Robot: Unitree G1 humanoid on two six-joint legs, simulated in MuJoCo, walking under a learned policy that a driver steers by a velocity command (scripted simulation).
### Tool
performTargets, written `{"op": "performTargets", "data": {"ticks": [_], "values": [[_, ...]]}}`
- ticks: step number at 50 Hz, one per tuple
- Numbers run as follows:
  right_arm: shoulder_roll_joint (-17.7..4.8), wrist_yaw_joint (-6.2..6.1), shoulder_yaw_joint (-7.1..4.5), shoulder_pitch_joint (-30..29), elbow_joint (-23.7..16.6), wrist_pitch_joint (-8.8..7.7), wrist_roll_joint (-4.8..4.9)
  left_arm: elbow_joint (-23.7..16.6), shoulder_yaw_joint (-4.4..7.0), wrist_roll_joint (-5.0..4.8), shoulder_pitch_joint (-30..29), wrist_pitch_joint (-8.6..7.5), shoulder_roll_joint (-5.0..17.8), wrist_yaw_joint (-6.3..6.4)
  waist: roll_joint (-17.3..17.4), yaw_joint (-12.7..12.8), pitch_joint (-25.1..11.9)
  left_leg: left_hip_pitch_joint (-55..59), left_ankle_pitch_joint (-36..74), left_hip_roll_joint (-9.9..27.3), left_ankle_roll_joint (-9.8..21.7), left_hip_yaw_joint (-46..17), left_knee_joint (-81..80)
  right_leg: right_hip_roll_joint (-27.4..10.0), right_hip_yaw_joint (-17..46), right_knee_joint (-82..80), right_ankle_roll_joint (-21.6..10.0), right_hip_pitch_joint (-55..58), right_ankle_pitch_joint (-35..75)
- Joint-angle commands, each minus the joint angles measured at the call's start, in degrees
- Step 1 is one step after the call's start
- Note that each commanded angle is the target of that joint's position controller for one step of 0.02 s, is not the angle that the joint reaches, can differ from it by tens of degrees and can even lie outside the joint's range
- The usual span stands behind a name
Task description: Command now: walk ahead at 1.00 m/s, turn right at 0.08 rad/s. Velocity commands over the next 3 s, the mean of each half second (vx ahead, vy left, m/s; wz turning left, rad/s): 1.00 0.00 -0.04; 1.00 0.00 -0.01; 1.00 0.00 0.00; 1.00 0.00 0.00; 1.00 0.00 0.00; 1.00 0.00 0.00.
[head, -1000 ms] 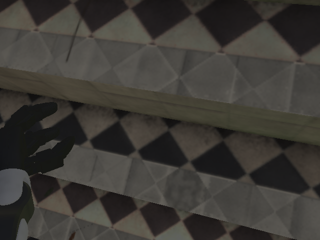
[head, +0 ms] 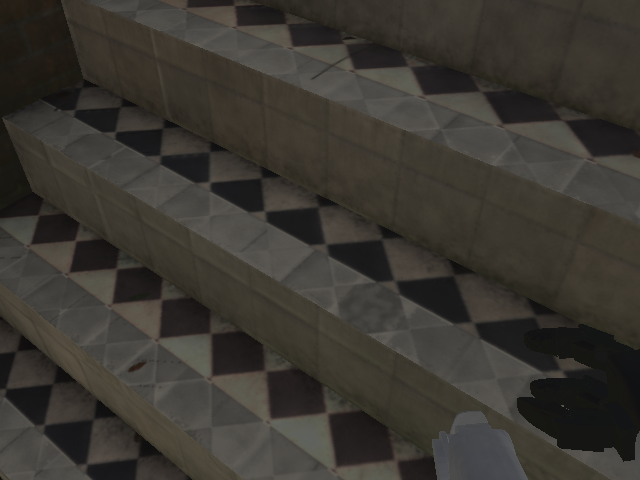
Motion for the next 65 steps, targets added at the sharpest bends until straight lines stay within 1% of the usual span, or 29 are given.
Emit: {"op": "performTargets", "data": {"ticks": [1, 5, 10, 12, 14, 15, 18, 21, 22, 23, 24, 25, 26, 28, 29, 30, 31, 32, 33, 36, 39, 43, 46, 48, 52, 57, 62, 63, 65], "values": [[-7.24, 2.31, -1.71, 35.77, 5.53, -0.03, 1.14, -22.44, -2.73, 1.33, -51.48, -9.67, -4.60, 0.68, -35.03, -26.36, -17.43, 47.61, -4.44, 6.21, 6.31, -7.45, 17.93, -10.78, 18.54, -45.89, 0.38, -37.59, -18.95], [4.94, 1.49, 5.65, 0.86, 4.22, -2.16, 2.41, -12.18, 0.90, -2.68, -9.11, -6.25, -7.49, 2.86, 13.34, -4.89, -2.10, 10.46, 12.70, 20.30, 13.72, -3.59, -72.53, -2.51, -3.64, 3.25, 3.05, 8.46, -10.76], [9.00, 5.28, 9.33, 5.29, 9.87, 0.28, -0.41, -21.78, 1.04, -9.28, -32.27, -3.65, -11.51, 3.88, 0.33, -13.77, 19.99, 9.63, 27.12, 22.15, 13.00, -12.76, -70.38, 3.53, -11.38, 42.19, 8.29, -23.46, -32.61], [3.31, 0.71, 9.02, 2.61, 8.87, -1.42, -2.64, -16.96, 1.84, -5.43, -17.79, -3.87, -8.27, 3.26, 8.99, -13.18, 6.06, 9.80, 40.43, 12.06, -5.96, -4.12, -65.28, 8.84, -20.48, 61.13, 12.36, -12.97, -25.49], [1.54, 0.67, 8.99, 8.90, 14.63, 1.98, -0.44, -16.40, -2.59, -2.53, -26.17, -1.99, -23.10, 3.71, 11.68, -10.70, 11.90, 16.63, 62.43, 7.55, -14.54, -4.77, -52.25, 7.55, -23.17, 78.48, 8.45, -36.35, -30.46], [-8.48, -0.32, 2.02, 18.65, 15.40, -0.28, -3.34, -11.39, -1.42, -1.04, -14.09, -3.78, -17.64, 1.96, 34.86, -11.78, -1.35, 19.68, 64.85, 0.32, -27.29, 11.75, -45.99, 1.89, -14.61, 80.91, 1.75, -28.90, -18.84], [-8.15, -12.82, -3.19, 31.61, 14.28, -2.11, 1.88, 1.87, 1.41, 3.07, -18.60, -4.49, -7.16, -3.55, 39.31, -22.79, -20.62, 52.66, 13.30, 5.90, -36.72, -16.60, -64.85, -2.21, -11.05, 64.71, -2.50, -28.80, -14.11], [-11.74, -19.79, -4.56, -0.74, -0.45, -1.51, 5.81, 14.73, 7.04, 5.43, 22.50, -3.03, 7.24, -7.37, 50.46, 3.97, -9.74, 8.07, 50.76, -0.95, -69.48, -12.47, -86.52, 8.55, -15.44, 1.62, -7.30, 48.70, -34.32], [-17.41, -20.26, -7.65, -31.65, -10.73, 1.51, 4.92, 20.48, 10.85, 4.50, 46.29, -2.82, 16.47, -6.69, 26.25, 26.24, -14.52, -9.85, 55.26, -16.35, -73.72, 9.90, -39.85, -0.10, -12.98, -40.42, -20.22, 85.07, -18.19], [-7.43, -16.67, -7.43, -33.04, -21.51, 3.17, 11.22, 10.56, 11.18, 2.97, 25.92, -8.31, 14.53, -6.43, -86.84, 31.20, -13.76, -31.93, -50.34, -24.12, -61.78, 0.77, 88.93, -37.49, 23.30, -54.15, -37.71, 64.94, -17.94], [5.28, -16.69, 0.12, -44.19, -32.84, -3.28, 1.41, 0.44, 2.32, 5.49, -16.87, -16.12, -14.16, -3.66, -104.56, 19.95, 6.14, -59.18, -135.78, 0.76, -24.13, -54.35, 94.40, -36.67, 12.72, -28.88, -20.50, 31.38, 28.79], [6.00, -15.59, 2.34, -17.20, -24.97, -5.46, -1.51, 2.48, -3.13, 6.01, -35.57, -18.53, -12.21, -7.39, -60.30, -12.15, 8.22, -59.18, -127.92, 1.90, -3.25, -67.19, 71.20, -32.49, 8.10, -35.00, -10.48, 51.72, 29.47], [-2.71, -12.41, -0.24, -0.73, -15.61, -8.19, -1.32, 5.28, 1.85, 2.88, -26.11, -14.53, 0.07, -8.78, -0.17, -20.54, -14.73, -35.36, -84.28, 1.67, 4.65, -36.58, 25.32, -25.46, 2.73, -48.59, 0.30, 70.17, 24.78], [-3.28, -5.54, -1.82, 19.82, -7.25, -12.14, 1.55, 1.73, 11.47, 3.73, -15.37, -12.20, 23.98, -5.28, 38.20, -22.02, -21.40, 14.86, -23.08, 3.99, -7.68, 2.37, -41.90, -27.72, 5.79, -49.64, -7.56, 49.92, -2.67], [0.00, -2.16, -3.51, 37.99, 11.92, -6.27, 5.60, 13.77, 12.65, 0.15, -3.14, -9.69, 28.54, -5.17, 30.55, -28.40, -39.63, 66.10, -4.73, 4.88, -11.11, 15.31, -4.96, -21.58, -0.55, -25.81, -2.80, 12.57, -54.94], [-1.71, -1.42, -3.29, 51.10, 16.52, -1.53, 10.02, 10.69, 9.12, 4.88, -8.28, -7.54, 17.50, -8.55, 23.23, -32.91, -35.68, 42.89, -11.01, -2.46, -11.16, 16.72, -1.87, -13.48, -14.77, 3.48, -3.91, 19.76, -58.53], [1.47, -0.64, 1.40, 42.72, 14.21, 2.26, 7.56, 9.22, 4.75, 5.00, -17.94, -6.08, 3.42, -10.17, 19.88, -33.01, -19.61, 33.57, -23.30, -8.81, -8.67, 3.05, -13.07, -12.25, -4.67, 35.46, -4.22, 3.32, -49.27], [-7.96, -1.29, 0.29, 40.28, 16.60, 3.12, 8.89, 1.49, 1.42, 7.90, -12.11, -5.36, -6.17, -8.40, 40.72, -26.14, -13.83, 18.06, 21.34, -8.43, -17.28, -7.80, -40.16, -2.18, -2.18, 47.36, -5.84, 10.04, -55.81], [-16.53, -3.04, -1.68, 28.41, 15.88, 3.06, 7.86, -3.50, -1.11, 12.74, -15.10, -3.66, -10.75, -5.57, 41.83, -19.79, 0.41, -8.33, -24.49, -6.14, -21.66, -40.57, -74.67, 2.44, -0.04, 56.52, -6.95, 7.30, -55.30], [-18.17, -7.78, -0.83, -6.62, 4.59, 0.94, -1.55, 0.65, 1.46, 10.28, 6.27, -3.99, -2.63, -3.45, 37.66, 3.01, -0.38, -13.75, -52.60, -2.58, -16.28, -49.85, -92.49, 0.27, -1.14, 56.01, -5.45, 15.51, -21.59], [-10.48, -12.77, -2.08, -21.04, -1.34, -1.59, -1.24, 3.07, 4.65, 5.45, 6.42, -2.30, 8.15, -5.58, 36.06, 4.71, -14.48, -25.36, -47.13, 9.11, -0.70, -47.83, -83.38, -2.60, 9.21, 51.03, -4.47, 45.11, -17.02], [2.04, -11.45, -0.39, -17.44, 0.26, -5.98, -2.26, 3.87, 2.24, 3.79, 17.78, -0.56, 7.85, -9.98, -3.07, 9.62, -10.14, -8.09, -10.96, 4.66, -4.81, -4.85, -53.91, -9.54, 1.63, -9.49, -13.19, 52.54, -49.59], [11.24, -10.94, 0.31, -7.93, -1.66, -3.09, -3.54, 2.85, -2.15, 3.81, 13.20, -1.55, -6.58, -13.48, -31.05, 3.24, 2.91, -24.15, -28.71, -9.33, -1.60, 7.50, -0.25, -7.29, -9.14, -34.07, -22.91, 50.52, -27.31], [15.09, -12.32, 2.92, -15.84, -15.03, -4.27, -8.58, -4.04, 0.01, -1.13, 2.90, -4.19, 3.21, -14.49, -45.64, -4.20, 17.06, -62.14, -26.28, -9.42, -3.22, -11.94, 11.72, -17.86, 53.62, -75.69, -17.32, 38.72, -57.03], [-3.53, -6.97, -3.06, 4.63, -6.05, -1.56, -2.97, -9.20, 2.24, 2.91, -14.41, -6.02, 6.80, -10.38, -2.14, -15.95, -2.24, -9.96, 2.66, 0.09, -9.30, 4.70, 8.09, -17.75, 38.15, -68.93, -14.53, 25.01, -41.84], [6.22, -4.07, 1.94, -3.54, -10.93, -0.89, 3.47, -2.05, 4.25, 2.09, 7.01, -3.00, 4.77, -10.29, -16.93, -4.86, -3.37, 14.15, -15.31, -3.60, -10.07, 11.48, -49.08, -9.43, 10.44, -68.83, -12.26, 48.68, -11.01], [6.78, -4.79, 3.90, 14.72, -3.26, -4.24, -0.91, -6.90, 1.77, 1.41, 5.69, -3.14, -8.43, -11.36, 4.64, -6.04, -2.63, 39.92, 5.66, 10.84, -4.69, -1.65, -55.65, -2.67, 7.36, -29.93, -10.52, 19.35, -29.12], [-8.32, -6.44, -2.37, 18.75, -0.63, -4.34, -1.95, -10.56, 2.84, 2.05, -6.68, -4.17, -1.25, -11.11, 14.97, -13.80, -7.49, 33.42, -27.45, 22.10, 0.37, -22.78, -74.76, -6.44, 7.61, -28.02, -8.89, 11.45, -12.09], [-6.20, -7.66, -1.80, 8.88, -3.78, -6.52, -4.11, -8.95, 5.00, 3.02, -6.17, -5.31, 4.21, -11.85, -1.25, -6.39, -3.54, 22.14, -27.93, 19.32, 0.79, -23.55, -79.42, -5.52, 13.94, -17.04, -6.31, 14.25, 3.58]]}}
